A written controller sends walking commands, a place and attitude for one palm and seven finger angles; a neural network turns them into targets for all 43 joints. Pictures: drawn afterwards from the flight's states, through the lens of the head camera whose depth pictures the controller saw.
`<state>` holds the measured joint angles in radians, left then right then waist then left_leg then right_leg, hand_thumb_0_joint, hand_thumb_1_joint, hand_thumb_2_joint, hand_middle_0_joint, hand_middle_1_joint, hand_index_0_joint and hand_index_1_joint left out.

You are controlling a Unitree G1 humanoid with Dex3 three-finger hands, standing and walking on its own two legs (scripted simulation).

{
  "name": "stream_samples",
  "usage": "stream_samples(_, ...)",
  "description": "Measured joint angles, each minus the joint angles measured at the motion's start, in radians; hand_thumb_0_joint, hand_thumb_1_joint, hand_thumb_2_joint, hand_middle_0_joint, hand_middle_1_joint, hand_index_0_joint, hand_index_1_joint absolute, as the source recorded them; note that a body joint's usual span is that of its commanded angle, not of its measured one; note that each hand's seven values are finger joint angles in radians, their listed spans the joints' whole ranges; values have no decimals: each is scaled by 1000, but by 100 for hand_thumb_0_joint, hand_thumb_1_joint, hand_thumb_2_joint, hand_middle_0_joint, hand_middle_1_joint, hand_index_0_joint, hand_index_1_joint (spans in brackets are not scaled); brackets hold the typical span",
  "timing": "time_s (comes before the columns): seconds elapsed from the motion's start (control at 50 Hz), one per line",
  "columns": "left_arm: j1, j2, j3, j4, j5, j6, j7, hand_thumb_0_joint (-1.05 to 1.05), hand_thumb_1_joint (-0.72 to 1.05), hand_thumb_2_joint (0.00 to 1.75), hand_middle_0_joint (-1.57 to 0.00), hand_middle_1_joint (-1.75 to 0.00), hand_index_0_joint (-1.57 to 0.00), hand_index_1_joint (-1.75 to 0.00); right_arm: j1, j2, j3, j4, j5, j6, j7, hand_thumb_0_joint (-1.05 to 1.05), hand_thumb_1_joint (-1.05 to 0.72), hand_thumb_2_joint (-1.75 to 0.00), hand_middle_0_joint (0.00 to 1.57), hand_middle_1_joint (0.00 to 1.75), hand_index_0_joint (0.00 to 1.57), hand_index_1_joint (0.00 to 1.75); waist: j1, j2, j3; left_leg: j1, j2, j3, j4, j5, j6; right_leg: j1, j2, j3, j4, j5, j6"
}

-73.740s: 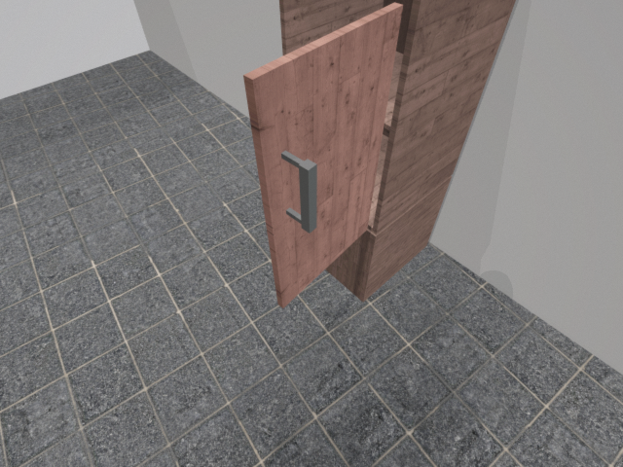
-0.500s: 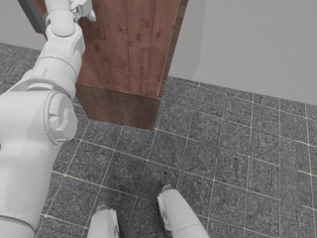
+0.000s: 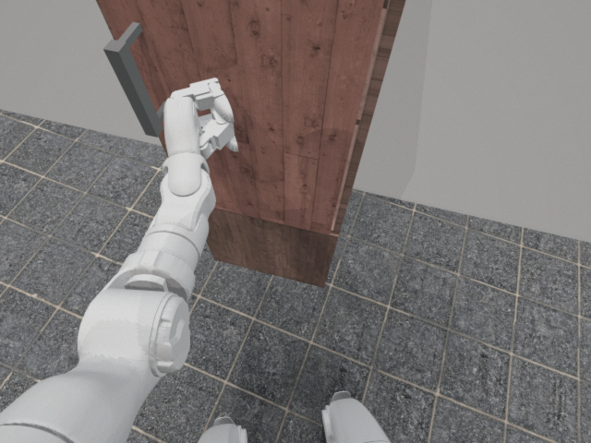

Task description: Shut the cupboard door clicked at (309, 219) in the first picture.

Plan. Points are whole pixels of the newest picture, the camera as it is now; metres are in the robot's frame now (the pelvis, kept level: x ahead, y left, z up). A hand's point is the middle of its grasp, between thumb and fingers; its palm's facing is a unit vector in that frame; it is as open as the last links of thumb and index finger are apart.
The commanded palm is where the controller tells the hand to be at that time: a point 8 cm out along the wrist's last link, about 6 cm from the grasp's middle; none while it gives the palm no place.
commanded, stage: draw the hand back to the body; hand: left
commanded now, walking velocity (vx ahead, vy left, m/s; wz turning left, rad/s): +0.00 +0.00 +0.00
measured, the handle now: (144, 84) +0.61 +0.15 +0.10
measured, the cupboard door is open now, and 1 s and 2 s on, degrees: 0 0 0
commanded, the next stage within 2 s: step back with the hand held close in 1.68 s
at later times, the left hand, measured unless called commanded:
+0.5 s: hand (160, 173) +0.41 +0.10 +0.14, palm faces +0.02 -1.00 -0.04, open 3.1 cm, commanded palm +0.36 +0.15 +0.15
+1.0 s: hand out of the picture +0.26 +0.20 +0.19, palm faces +0.26 -0.93 -0.27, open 3.9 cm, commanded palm +0.21 +0.25 +0.21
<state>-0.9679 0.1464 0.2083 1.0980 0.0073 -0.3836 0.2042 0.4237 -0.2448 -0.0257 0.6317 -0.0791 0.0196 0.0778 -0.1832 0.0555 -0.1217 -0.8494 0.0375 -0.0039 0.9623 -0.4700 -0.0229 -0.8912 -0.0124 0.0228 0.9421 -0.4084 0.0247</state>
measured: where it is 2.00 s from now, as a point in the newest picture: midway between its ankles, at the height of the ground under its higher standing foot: outside the picture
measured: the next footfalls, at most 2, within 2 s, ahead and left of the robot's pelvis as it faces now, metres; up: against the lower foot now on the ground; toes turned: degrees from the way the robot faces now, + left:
none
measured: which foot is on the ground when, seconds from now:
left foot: down 0.00-1.00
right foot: down 0.00-1.00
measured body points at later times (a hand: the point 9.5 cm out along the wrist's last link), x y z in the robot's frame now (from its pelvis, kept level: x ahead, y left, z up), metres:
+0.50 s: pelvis +0.01 -0.01 +0.03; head +0.04 -0.03 +0.48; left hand +0.40 +0.15 +0.15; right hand +0.09 -0.26 -0.09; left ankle -0.01 +0.13 -0.68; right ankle +0.02 -0.14 -0.68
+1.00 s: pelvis +0.00 +0.00 +0.06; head -0.02 -0.02 +0.51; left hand +0.24 +0.25 +0.21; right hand +0.20 -0.20 -0.02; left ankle -0.01 +0.13 -0.68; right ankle +0.02 -0.14 -0.68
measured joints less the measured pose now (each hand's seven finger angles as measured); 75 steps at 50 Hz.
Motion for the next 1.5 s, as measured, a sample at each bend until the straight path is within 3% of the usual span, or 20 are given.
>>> stream_samples(0.12, 1, -33, -59, 10, -11, -1, -6, 2, 90, 90, -130, -150, -130, -150, -57, 1, -4, 6, 8, -1, -12, 1, -91, -89, 20, 30, 20, 30, 22, -8, -5, 29, -7, -20, -7, -1, -6, 37, -8, -20, -4, -11, -5)
stream_samples(0.18, 18, -47, -46, -14, -10, 1, -18, 1, 90, 90, -130, -150, -130, -150, -75, 1, -4, -3, 11, 6, -15, 1, -91, -89, 20, 30, 20, 30, 30, -11, -11, 42, -6, -15, -12, -2, -7, 45, -7, -16, -3, -13, -7)
stream_samples(0.28, 180, -48, -32, -170, -27, 31, -57, 1, 90, 90, -130, -150, -130, -150, -65, 4, -1, -47, 34, 31, -27, 1, -91, -90, 20, 30, 20, 30, 58, -5, -9, 129, 0, 12, -70, 11, -6, 113, 0, 9, -45, 1, -7)
stream_samples(0.38, 373, -34, -47, -354, -79, 86, -106, 1, 90, 90, -129, -150, -130, -150, -55, 11, 9, -56, 68, 36, -51, 1, -91, -90, 20, 30, 20, 30, 92, -3, 13, 247, 6, 18, -149, 38, -7, 227, 6, 12, -117, 26, -10)
stream_samples(0.5, 528, -5, -102, -546, -127, 130, -177, 2, 90, 90, -130, -150, -130, -150, -76, 5, 15, -35, 97, 5, -82, 1, -91, -90, 20, 30, 20, 30, 127, -1, 30, 349, 6, -2, -201, 61, -10, 345, 4, -10, -184, 48, -13)
stream_samples(0.62, 651, -4, -134, -691, -163, 220, -239, 1, 90, 90, -127, -147, -128, -147, -135, -12, 27, -43, 115, -21, -105, 1, -91, -90, 20, 30, 20, 30, 154, 2, 34, 432, -6, -5, -243, 81, -4, 430, -8, -14, -222, 63, -7)
stream_samples(0.76, 850, 59, -179, -906, -82, 288, -182, 1, 90, 90, -115, -134, -116, -134, -222, 16, 48, -76, 112, -2, -156, 1, -91, -90, 20, 30, 20, 30, 168, -7, 75, 581, -18, 4, -367, 136, 2, 568, -20, -7, -323, 105, -2)
stream_samples(1.04, 1163, 123, -83, -1252, -59, 329, -132, 1, 90, 90, -79, -94, -80, -94, -234, 34, 84, -49, 86, -51, -162, 1, -90, -90, 20, 30, 20, 30, 225, 12, 114, 738, -27, -10, -510, 195, 9, 742, -30, -28, -483, 165, 6)
stream_samples(1.32, 1410, 195, 132, -1440, -69, 310, -106, 1, 89, 90, -41, -53, -42, -52, -202, 28, 59, 2, 78, -103, -165, 2, -90, -90, 20, 30, 20, 30, 244, 26, 107, 763, -23, -12, -518, 189, 7, 769, -27, -30, -497, 162, 6)
stream_samples(1.38, 1433, 200, 161, -1453, -68, 303, -97, 1, 89, 90, -34, -44, -34, -44, -197, 19, 50, 7, 79, -118, -169, 2, -90, -90, 20, 30, 20, 30, 251, 29, 107, 762, -23, -14, -514, 188, 7, 770, -27, -33, -494, 160, 6)
stream_samples(1.5, 1400, 168, 140, -1434, -61, 306, -87, 1, 89, 90, -25, -35, -25, -35, -206, 6, 43, 21, 77, -136, -176, 2, -90, -90, 20, 30, 20, 30, 259, 25, 116, 757, -27, -20, -514, 194, 8, 764, -32, -38, -487, 160, 6)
